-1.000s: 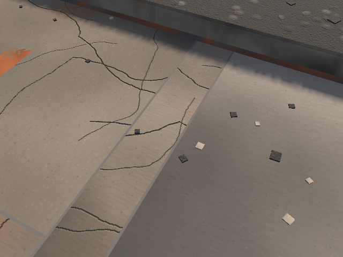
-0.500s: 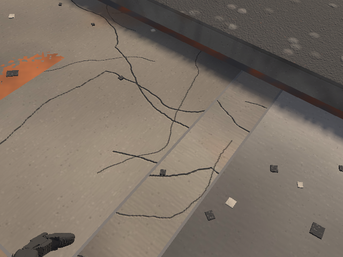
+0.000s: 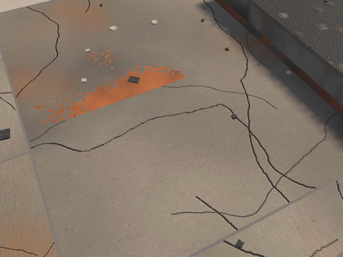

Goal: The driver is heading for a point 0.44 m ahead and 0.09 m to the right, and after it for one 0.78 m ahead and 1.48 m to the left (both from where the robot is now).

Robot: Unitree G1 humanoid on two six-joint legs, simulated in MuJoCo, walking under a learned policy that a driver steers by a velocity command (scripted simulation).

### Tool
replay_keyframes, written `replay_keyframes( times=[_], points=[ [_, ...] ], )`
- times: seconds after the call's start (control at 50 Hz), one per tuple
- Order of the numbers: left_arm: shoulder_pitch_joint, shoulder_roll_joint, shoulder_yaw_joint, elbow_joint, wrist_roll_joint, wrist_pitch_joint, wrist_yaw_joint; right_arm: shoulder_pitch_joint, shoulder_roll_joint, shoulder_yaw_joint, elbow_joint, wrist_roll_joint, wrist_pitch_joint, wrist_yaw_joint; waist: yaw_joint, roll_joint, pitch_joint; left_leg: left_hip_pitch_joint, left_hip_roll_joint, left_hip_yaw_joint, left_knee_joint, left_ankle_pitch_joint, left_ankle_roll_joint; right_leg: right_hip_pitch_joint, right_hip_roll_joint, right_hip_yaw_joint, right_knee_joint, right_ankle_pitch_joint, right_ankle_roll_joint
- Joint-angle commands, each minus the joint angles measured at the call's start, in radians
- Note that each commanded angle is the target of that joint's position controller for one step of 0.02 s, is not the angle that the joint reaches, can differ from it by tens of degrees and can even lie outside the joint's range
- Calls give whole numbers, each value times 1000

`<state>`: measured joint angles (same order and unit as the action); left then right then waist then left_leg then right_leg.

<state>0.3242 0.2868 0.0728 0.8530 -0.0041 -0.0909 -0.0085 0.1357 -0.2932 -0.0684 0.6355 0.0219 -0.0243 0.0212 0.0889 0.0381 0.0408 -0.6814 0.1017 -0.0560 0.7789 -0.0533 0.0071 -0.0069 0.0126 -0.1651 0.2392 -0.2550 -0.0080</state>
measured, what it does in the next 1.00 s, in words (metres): walks ahead: left foot, then right foot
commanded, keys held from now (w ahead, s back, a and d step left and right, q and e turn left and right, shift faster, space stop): w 0.16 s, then w+e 0.28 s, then w+q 0.56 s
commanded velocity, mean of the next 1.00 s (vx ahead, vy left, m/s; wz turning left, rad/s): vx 0.50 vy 0.00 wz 0.14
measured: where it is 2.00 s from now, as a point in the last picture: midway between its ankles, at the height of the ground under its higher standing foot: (145, 123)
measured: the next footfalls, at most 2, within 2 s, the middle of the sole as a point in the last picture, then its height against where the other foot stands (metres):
left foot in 0.14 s outside the picture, level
right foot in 0.66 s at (219, 234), level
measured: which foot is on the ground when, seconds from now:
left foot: up 0.00-0.12, down 0.14-0.68, up 0.70-1.00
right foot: down 0.00-0.16, up 0.18-0.64, down 0.66-1.00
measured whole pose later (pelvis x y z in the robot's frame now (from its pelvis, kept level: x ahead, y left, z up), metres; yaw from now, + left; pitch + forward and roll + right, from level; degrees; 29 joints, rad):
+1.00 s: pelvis +0.55 +0.01 +0.00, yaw +7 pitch +1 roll -3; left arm 0.29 0.27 0.08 0.89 0.01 -0.09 0.00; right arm 0.17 -0.29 -0.08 0.79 0.02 -0.02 0.01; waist 0.05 0.03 0.03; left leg -0.68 0.13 -0.05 0.88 -0.09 0.01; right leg -0.04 0.01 -0.21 0.25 -0.21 -0.02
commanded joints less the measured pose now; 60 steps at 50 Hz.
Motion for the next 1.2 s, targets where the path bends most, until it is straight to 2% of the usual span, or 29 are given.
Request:
replay_keyframes(
  times=[0.02, 0.08, 0.12, 0.14, 0.16, 0.18, 0.2, 0.22, 0.24, 0.28, 0.34, 0.44, 0.5, 0.56, 0.62, 0.66, 0.68, 0.7, 0.72, 0.74, 0.78, 0.82, 0.9, 1.0, 1.08, 1.12, 1.16, 1.18, 1.2],
  points=[
    [-11, 177, 37, -42, -17, -3, 0, -116, -17, 8, -101, 2, -23, 17, -4, -89, 35, 43, -26, 47, -122, 26, 19, -13, -273, 103, -94, 326, -164],
    [3, 208, 43, -17, -33, 16, 2, -123, -52, -4, -119, -4, -25, 26, -41, -117, 25, 105, -65, 81, -197, -98, 64, 75, -309, 91, -10, 553, -146],
    [-13, 214, 38, -9, -37, 28, 9, 75, -115, -40, -64, -11, -23, 20, -169, -123, -106, 423, -134, 133, -282, -55, 115, 37, -269, 24, 247, 830, -103],
    [-5, 178, 21, -17, -21, 25, 15, 232, -176, -69, -19, -10, -17, 6, -236, -95, -203, 704, -96, 61, -253, -11, 144, -135, -226, -1, 469, 696, -63],
    [62, 63, -20, -68, 15, 9, 6, 318, -293, -88, -5, -21, -15, -8, -197, 150, -337, 1082, 184, -408, -269, -78, 288, -553, -87, -2, 873, 63, 6],
    [68, 84, -23, -42, -7, -16, -3, 332, -246, -69, -18, -18, -21, -7, -212, 158, -485, 1119, 314, -719, -421, -136, 374, -670, -11, 204, 1062, -353, 6],
    [-22, 161, 3, -66, -49, -23, -11, 281, -183, -47, -9, -23, -30, 0, -220, 83, -336, 1009, 276, -549, -437, -130, 318, -759, -67, 247, 1110, -300, -6],
    [-75, 150, -1, -82, -54, -24, -10, 225, -151, -37, -2, -20, -36, 0, -191, 67, -210, 857, 229, -383, -450, -77, 276, -765, -110, 230, 1060, -216, -15],
    [-91, 138, 0, -76, -35, -19, -5, 163, -115, -26, 5, -19, -42, 2, -153, 29, -138, 724, 184, -282, -481, -35, 244, -730, -145, 224, 990, -142, -12],
    [-32, 119, 5, -51, -27, 12, -5, 93, -75, -17, 7, -30, -59, 5, -90, 68, -92, 561, 140, -162, -564, 9, 220, -609, -174, 243, 935, -38, 2],
    [-30, 81, 2, -47, -27, 43, 3, 81, -84, -24, 39, -39, -88, -1, -68, 38, -46, 499, 136, -48, -638, 78, 223, -624, -162, 265, 882, 65, 28],
    [-147, 55, -3, -84, -17, 34, -10, 103, -100, -27, 81, -41, -92, -22, -102, 16, 5, 552, 106, 116, -663, 124, 173, -670, -127, 255, 596, 337, 29],
    [-278, 22, -23, -138, -3, 25, -25, 184, -123, -31, 133, -15, -79, -26, -145, -15, 55, 595, 122, 104, -668, 125, 186, -669, -115, 193, 434, 354, 10],
    [-355, 31, -28, -177, 0, 12, -42, 249, -148, -37, 179, 5, -52, -25, -161, -10, 68, 728, 160, 52, -602, 187, 198, -713, -101, 165, 336, 262, -11],
    [-312, 78, -13, -180, -7, 0, -50, 236, -176, -45, 199, 8, -33, -32, -105, 30, 21, 791, 181, 7, -504, 362, 172, -604, -59, 153, 275, 161, -40],
    [-74, 156, 28, -115, -4, -4, -34, 206, -162, -35, 204, 4, -26, -35, 27, 40, -137, 693, 103, 55, -229, 549, 120, -214, -13, 116, 251, 218, -90],
    [103, 233, 51, -84, 10, 0, -18, 216, -106, -12, 181, -19, -32, -35, 84, -47, -301, 468, 37, 91, 74, 261, 78, 124, -196, 300, 310, 278, -153],
    [127, 282, 59, -70, 17, 5, -17, 362, 33, 24, 177, -10, -50, -24, 1, -309, -460, 98, -142, 39, 410, -492, 19, 438, -435, 767, 207, 69, -302],
    [120, 178, 33, -86, 12, 5, -14, 282, -91, -4, 195, 16, -63, -22, 60, -202, -435, 15, -115, -100, 516, -542, 24, 396, -419, 815, 116, -17, -270],
    [51, 143, 21, -85, 9, 4, -9, 195, -131, -20, 159, 36, -67, -21, 44, -187, -268, -62, -69, -75, 533, -467, 29, 276, -393, 651, 89, 3, -225],
    [-70, 85, 8, -86, 10, -3, -9, 141, -108, -23, 154, 14, -60, -33, -21, -120, -118, -7, 10, -44, 448, -319, 25, 22, -329, 453, 23, 122, -190],
    [-119, 54, 5, -80, 23, -18, -11, 198, -69, -25, 171, 16, -29, -33, -75, -142, -87, 102, 43, -54, 418, -254, 24, -105, -296, 346, -50, 149, -181],
    [-143, 93, 22, -52, 19, -29, 1, 135, -33, -18, 135, 8, 6, -35, -97, -112, -5, 33, 63, -48, 289, -159, -2, -163, -295, 182, -121, 234, -187],
    [-114, 139, 38, -34, 13, -13, 19, -3, -12, -4, 92, -1, -9, 0, -55, -82, 20, 52, 41, 31, 2, 62, 3, -107, -273, 24, -130, 283, -162],
    [-70, 169, 52, -11, -11, 12, 22, -92, -31, -5, 47, 0, -4, 20, -34, -83, 50, 32, 21, 71, -106, 20, 38, 24, -313, -20, -88, 314, -136],
    [-80, 192, 60, -10, -23, 27, 24, -81, -55, -17, 33, -3, 0, 27, -62, -99, 33, 80, -18, 111, -126, -72, 72, 79, -325, -44, 0, 515, -116],
    [-115, 210, 65, -19, -37, 44, 25, 70, -104, -49, 61, 1, 6, 25, -161, -108, -62, 293, -104, 176, -154, -131, 122, 72, -299, -84, 249, 799, -83],
    [-115, 186, 54, -24, -33, 48, 25, 244, -167, -86, 114, 6, 10, 14, -244, -73, -151, 544, -160, 176, -199, -96, 159, -29, -249, -107, 489, 763, -46],
    [-89, 99, 24, -50, 13, 42, 26, 344, -276, -116, 137, 12, 18, -7, -241, 140, -199, 781, 19, -132, -241, -62, 225, -309, -176, -109, 836, 219, 12]
  ],
)
Velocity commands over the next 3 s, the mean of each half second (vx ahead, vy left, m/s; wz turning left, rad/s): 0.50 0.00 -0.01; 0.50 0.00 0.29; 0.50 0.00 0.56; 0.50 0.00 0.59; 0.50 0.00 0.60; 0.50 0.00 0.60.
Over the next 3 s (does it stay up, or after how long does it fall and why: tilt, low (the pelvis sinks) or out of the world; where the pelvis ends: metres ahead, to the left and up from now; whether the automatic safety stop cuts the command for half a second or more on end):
stays up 1.40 0.68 0.00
